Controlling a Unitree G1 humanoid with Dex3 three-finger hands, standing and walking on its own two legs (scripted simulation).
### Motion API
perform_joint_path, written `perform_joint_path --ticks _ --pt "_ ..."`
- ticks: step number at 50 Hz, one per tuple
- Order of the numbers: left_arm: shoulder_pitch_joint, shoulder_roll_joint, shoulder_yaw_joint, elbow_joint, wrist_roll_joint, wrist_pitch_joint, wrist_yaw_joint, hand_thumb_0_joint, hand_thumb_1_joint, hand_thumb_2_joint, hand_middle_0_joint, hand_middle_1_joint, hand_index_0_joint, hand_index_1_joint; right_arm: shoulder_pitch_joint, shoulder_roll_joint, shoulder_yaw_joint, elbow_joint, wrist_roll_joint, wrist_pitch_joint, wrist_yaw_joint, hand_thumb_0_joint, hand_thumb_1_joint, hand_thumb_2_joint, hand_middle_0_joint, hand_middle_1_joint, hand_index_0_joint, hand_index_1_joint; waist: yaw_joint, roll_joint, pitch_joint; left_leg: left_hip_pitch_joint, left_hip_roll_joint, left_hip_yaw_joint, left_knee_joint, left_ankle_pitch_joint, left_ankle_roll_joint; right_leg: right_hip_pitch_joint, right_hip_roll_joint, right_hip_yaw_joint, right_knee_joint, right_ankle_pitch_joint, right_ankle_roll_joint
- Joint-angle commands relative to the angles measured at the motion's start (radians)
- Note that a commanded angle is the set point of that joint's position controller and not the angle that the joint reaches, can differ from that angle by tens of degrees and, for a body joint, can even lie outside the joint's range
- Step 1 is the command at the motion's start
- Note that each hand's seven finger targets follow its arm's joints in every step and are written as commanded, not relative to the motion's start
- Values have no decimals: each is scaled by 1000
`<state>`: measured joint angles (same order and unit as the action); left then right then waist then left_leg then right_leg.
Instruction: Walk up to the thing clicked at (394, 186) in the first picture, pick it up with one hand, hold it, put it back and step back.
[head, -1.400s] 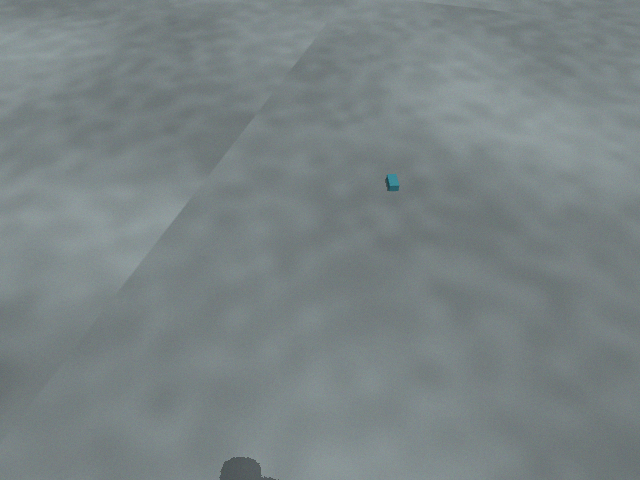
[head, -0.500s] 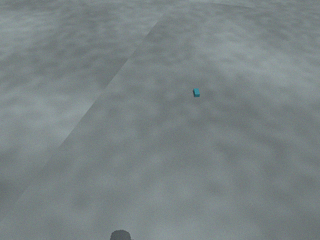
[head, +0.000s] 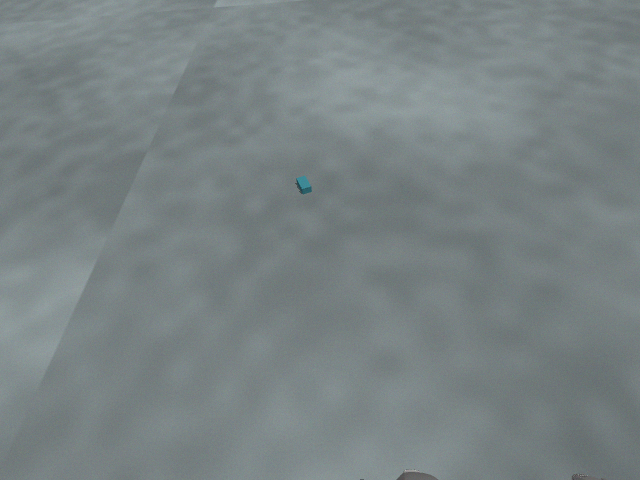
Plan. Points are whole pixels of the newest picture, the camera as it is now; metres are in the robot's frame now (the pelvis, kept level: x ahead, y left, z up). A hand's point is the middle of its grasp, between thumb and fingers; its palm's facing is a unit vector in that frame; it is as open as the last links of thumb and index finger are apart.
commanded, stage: walk up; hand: left
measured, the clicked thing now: (304, 184) +1.46 +0.10 -0.75
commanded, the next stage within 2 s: none
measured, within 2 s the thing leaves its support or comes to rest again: neither
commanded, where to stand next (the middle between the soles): +1.10 +0.40 m, yaw -73 degrees
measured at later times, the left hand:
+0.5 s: hand (129, 340) +0.39 +0.35 -0.15, palm faces -0.34 -0.78 -0.52, open 7.3 cm
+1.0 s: hand (203, 188) +0.75 +0.27 -0.12, palm faces -0.49 -0.67 -0.55, open 7.3 cm
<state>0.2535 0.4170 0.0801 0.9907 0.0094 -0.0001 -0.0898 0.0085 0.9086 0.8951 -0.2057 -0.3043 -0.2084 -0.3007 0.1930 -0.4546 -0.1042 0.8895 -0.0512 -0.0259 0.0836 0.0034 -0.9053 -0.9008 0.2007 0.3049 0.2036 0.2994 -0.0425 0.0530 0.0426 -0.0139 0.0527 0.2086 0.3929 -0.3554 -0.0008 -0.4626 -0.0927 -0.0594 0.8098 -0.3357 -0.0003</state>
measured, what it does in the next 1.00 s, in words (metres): walks ahead, turning right: right foot, then left foot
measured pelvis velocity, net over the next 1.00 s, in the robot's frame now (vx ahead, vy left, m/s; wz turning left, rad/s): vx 0.48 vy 0.10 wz -0.61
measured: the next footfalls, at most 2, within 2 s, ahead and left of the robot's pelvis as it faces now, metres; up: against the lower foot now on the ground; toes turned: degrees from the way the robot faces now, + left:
right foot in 0.08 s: +0.15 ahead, -0.15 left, +0.00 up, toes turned -11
left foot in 0.50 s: +0.45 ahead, +0.17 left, +0.00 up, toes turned -18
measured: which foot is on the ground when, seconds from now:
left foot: down 0.00-0.08, up 0.10-0.48, down 0.50-0.90, up 0.92-1.00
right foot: up 0.00-0.06, down 0.08-0.50, up 0.52-0.88, down 0.90-1.00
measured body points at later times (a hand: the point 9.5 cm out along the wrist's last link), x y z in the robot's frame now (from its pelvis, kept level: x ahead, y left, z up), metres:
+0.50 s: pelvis +0.25 +0.07 -0.03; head +0.26 +0.05 +0.42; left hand +0.41 +0.39 -0.11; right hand +0.25 -0.30 -0.12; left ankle +0.41 +0.18 -0.74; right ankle +0.11 -0.13 -0.73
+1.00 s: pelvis +0.48 +0.10 -0.03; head +0.48 +0.06 +0.42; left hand +0.78 +0.31 -0.09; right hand +0.33 -0.18 -0.16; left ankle +0.51 +0.22 -0.67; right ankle +0.46 -0.03 -0.74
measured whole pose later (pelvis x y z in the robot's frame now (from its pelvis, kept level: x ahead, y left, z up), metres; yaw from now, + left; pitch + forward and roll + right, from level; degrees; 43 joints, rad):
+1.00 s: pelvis +0.48 +0.10 -0.03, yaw -35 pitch -1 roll -2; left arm 0.24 0.43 0.05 0.80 -0.02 -0.07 0.08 0.00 0.91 0.89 -0.21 -0.30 -0.21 -0.30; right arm 0.32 -0.42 -0.08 0.74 -0.06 0.08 0.07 0.01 -0.91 -0.90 0.20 0.30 0.20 0.30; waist -0.08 0.13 0.09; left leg -0.49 0.05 -0.01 1.25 -0.50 -0.04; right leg -0.42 0.01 -0.09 0.73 -0.29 -0.05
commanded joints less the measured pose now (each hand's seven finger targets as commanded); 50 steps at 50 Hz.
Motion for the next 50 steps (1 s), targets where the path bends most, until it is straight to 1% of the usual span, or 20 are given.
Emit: perform_joint_path --ticks 1,3,4,5,6,11,19,21,23,24,25,26,27,31,38,42,43,44,46,50 --pt "9 204 56 -103 -13 -52 8 0 900 900 -200 -300 -200 -300 -182 -211 -57 -156 -12 -28 8 0 -900 -900 200 300 200 300 73 54 -11 -179 169 -26 9 -79 138 219 -12 -90 -125 90 -18" --pt "307 301 100 -24 -8 -72 49 0 900 900 -200 -300 -200 -300 -177 -168 -44 -182 -16 -19 9 0 -900 -900 200 300 200 300 225 -229 -135 -507 51 29 600 95 97 662 60 -28 -202 -40 -75" --pt "420 377 121 -27 1 -69 79 0 900 900 -200 -300 -200 -300 -190 -104 -15 -222 -3 -22 19 0 -900 -900 200 300 200 300 271 -434 -97 -773 -58 -39 830 -279 42 723 -115 355 -373 -330 -145" --pt "309 400 109 -85 -8 -67 89 0 900 900 -200 -300 -200 -300 -205 -141 -18 -261 15 -18 34 0 -900 -900 200 300 200 300 203 -343 -105 -840 -69 -280 901 -276 20 604 -311 923 -666 -595 -254" --pt "170 409 96 -129 -18 -68 99 0 900 900 -200 -300 -200 -300 -225 -193 -28 -248 7 -16 37 0 -900 -900 200 300 200 300 133 -188 -41 -833 11 -377 922 -209 11 490 -358 1000 -723 -731 -297" --pt "0 329 60 -178 -21 -108 123 0 900 900 -200 -300 -200 -300 -46 -213 -30 -164 5 10 44 0 -900 -900 200 300 200 300 2 -162 40 -599 73 -310 691 38 2 178 -136 439 -608 -277 -157" --pt "18 365 72 -201 -3 -134 142 0 900 900 -200 -300 -200 -300 -87 -205 -45 -237 -8 31 80 0 -900 -900 200 300 200 300 -3 -168 37 -488 79 -272 437 204 -28 85 -64 284 -530 -80 -142" --pt "-18 368 71 -206 3 -127 145 0 900 900 -200 -300 -200 -300 -39 -198 -55 -228 -2 25 77 0 -900 -900 200 300 200 300 -39 -167 -1 -330 58 -231 358 167 -10 56 -63 253 -460 9 -137" --pt "-86 351 62 -225 14 -113 153 0 900 900 -200 -300 -200 -300 176 -220 -85 -178 0 26 60 0 -900 -900 200 300 200 300 -164 -135 -68 -36 43 -229 306 114 17 -76 -82 263 -202 80 -108" --pt "-51 271 36 -224 18 -107 159 0 900 900 -200 -300 -200 -300 321 -281 -112 -137 -9 17 42 0 -900 -900 200 300 200 300 -231 84 -127 135 25 -291 228 -44 20 -186 12 176 162 98 -70" --pt "2 155 -3 -230 12 -102 162 0 900 900 -200 -300 -200 -300 347 -336 -122 -149 -14 8 19 0 -900 -900 200 300 200 300 -220 404 -93 109 239 -610 1 -334 27 -356 146 103 478 -275 -59" --pt "91 199 -4 -228 -7 -99 173 0 900 900 -200 -300 -200 -300 160 -383 -119 -202 23 -2 4 0 -900 -900 200 300 200 300 -89 405 -66 -22 352 -968 -253 -482 86 -401 158 111 605 -251 -80" --pt "80 246 2 -192 -6 -101 173 0 900 900 -200 -300 -200 -300 39 -366 -114 -222 43 -2 3 0 -900 -900 200 300 200 300 -36 272 -17 -177 357 -976 -308 -559 111 -324 64 152 632 -141 -91" --pt "111 323 45 -102 -33 -81 137 0 900 900 -200 -300 -200 -300 34 -216 -65 -231 9 -7 2 0 -900 -900 200 300 200 300 -21 191 -37 -197 195 -467 -91 -192 150 -187 -22 57 336 -3 -31" --pt "-35 258 32 -183 -24 -72 126 0 900 900 -200 -300 -200 -300 120 -215 -55 -254 -2 4 -3 0 -900 -900 200 300 200 300 -62 87 -17 -128 239 -306 -59 171 177 -107 -2 -24 8 34 -22" --pt "148 220 53 -131 -26 -70 143 0 900 900 -200 -300 -200 -300 12 -182 -55 -299 -12 26 -2 0 -900 -900 200 300 200 300 67 -18 -90 -340 138 -72 246 536 85 316 76 -88 -206 213 -54" --pt "284 276 83 -108 -18 -70 159 0 900 900 -200 -300 -200 -300 13 -156 -43 -318 -6 27 -5 0 -900 -900 200 300 200 300 139 -107 -169 -465 99 -37 472 541 30 542 55 -25 -260 197 -90" --pt "358 333 102 -110 -10 -71 178 0 900 900 -200 -300 -200 -300 63 -106 -25 -323 -9 28 -11 0 -900 -900 200 300 200 300 162 -257 -173 -731 4 -78 683 -54 -18 709 -119 294 -349 124 -179" --pt "207 401 103 -212 -33 -69 201 0 900 900 -200 -300 -200 -300 110 -222 -63 -320 -11 55 -28 0 -900 -900 200 300 200 300 87 -106 -157 -851 23 -364 1004 -242 -81 560 -425 814 -448 -28 -380" --pt "81 345 81 -242 -17 -92 209 0 900 900 -200 -300 -200 -300 112 -201 -55 -274 -4 74 -17 0 -900 -900 200 300 200 300 -14 -82 -31 -710 94 -360 863 -69 -28 212 -209 421 -402 57 -235"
